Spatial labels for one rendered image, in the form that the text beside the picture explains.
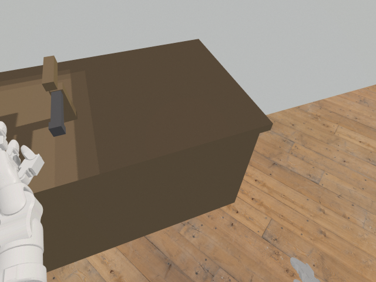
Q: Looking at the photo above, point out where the tap lever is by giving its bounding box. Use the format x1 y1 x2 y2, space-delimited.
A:
48 90 66 137

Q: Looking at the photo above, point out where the robot left forearm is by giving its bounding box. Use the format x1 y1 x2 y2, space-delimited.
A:
0 183 47 282

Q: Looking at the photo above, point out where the robot left hand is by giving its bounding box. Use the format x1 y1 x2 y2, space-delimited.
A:
0 121 45 190

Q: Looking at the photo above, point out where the robot right hand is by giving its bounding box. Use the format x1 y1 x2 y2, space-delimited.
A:
290 257 321 282

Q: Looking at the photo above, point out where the counter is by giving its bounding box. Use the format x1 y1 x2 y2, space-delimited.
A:
0 39 273 272

